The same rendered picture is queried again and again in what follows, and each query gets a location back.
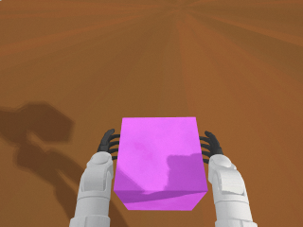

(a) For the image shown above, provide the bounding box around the left robot hand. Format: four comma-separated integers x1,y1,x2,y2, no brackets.
97,129,120,160

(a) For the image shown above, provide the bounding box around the right robot forearm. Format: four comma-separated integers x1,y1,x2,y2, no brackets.
208,154,258,227

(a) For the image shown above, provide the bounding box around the carton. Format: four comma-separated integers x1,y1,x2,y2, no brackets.
114,116,208,211

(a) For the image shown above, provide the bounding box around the right robot hand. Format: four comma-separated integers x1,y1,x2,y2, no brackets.
199,131,223,164

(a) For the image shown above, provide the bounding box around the left robot forearm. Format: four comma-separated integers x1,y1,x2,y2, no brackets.
69,151,114,227

